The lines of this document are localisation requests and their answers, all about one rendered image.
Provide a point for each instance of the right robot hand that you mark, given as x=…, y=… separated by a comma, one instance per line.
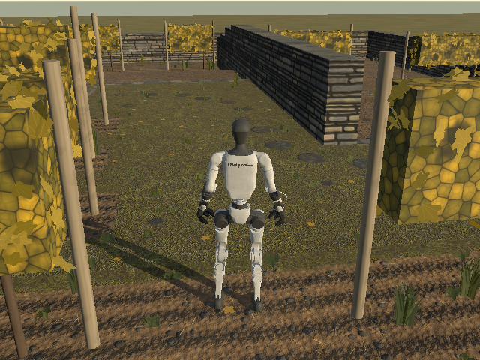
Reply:
x=277, y=214

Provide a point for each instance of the right robot forearm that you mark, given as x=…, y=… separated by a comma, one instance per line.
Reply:
x=276, y=199

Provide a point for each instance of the right robot thigh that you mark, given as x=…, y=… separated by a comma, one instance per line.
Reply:
x=257, y=223

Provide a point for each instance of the robot right upper arm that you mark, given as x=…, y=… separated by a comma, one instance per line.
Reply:
x=267, y=170

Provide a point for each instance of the left robot forearm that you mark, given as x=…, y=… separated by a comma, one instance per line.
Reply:
x=205, y=199

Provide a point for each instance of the left robot foot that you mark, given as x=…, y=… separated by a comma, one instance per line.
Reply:
x=218, y=302

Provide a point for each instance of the left robot hand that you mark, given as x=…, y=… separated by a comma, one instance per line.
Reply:
x=200, y=214

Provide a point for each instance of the robot left upper arm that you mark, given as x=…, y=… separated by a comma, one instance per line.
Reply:
x=216, y=159

